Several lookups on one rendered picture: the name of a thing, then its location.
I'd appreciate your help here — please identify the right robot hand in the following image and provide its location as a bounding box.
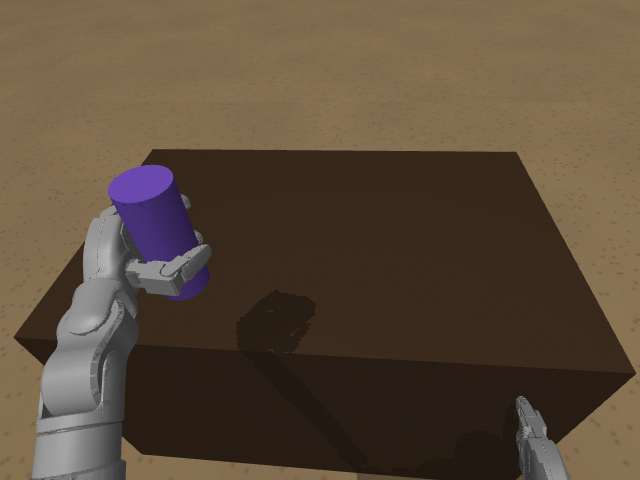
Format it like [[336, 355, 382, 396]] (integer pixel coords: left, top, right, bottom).
[[516, 396, 570, 480]]

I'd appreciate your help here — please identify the left robot hand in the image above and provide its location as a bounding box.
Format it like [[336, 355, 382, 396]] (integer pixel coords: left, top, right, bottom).
[[83, 194, 212, 297]]

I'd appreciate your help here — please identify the can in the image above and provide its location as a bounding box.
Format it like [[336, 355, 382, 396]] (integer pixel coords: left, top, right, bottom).
[[108, 165, 210, 301]]

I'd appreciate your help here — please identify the left robot arm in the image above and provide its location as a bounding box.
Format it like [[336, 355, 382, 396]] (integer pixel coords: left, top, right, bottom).
[[28, 279, 139, 480]]

